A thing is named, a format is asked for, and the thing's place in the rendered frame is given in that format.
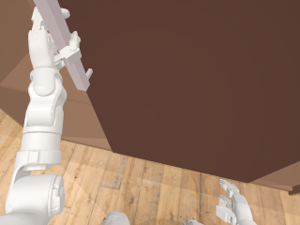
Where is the left robot upper arm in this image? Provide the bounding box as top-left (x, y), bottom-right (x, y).
top-left (0, 173), bottom-right (66, 225)

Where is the handle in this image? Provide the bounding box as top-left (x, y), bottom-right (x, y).
top-left (34, 0), bottom-right (93, 91)

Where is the wardrobe door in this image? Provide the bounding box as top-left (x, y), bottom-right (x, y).
top-left (259, 161), bottom-right (300, 187)
top-left (57, 0), bottom-right (300, 183)

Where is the robot right hand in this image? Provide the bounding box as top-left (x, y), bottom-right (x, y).
top-left (216, 179), bottom-right (253, 225)

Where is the robot left forearm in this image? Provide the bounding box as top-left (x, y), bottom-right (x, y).
top-left (5, 67), bottom-right (68, 214)

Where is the left robot thigh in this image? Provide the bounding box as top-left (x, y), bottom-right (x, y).
top-left (102, 211), bottom-right (130, 225)

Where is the robot left hand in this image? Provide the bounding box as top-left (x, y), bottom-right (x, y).
top-left (28, 7), bottom-right (82, 72)

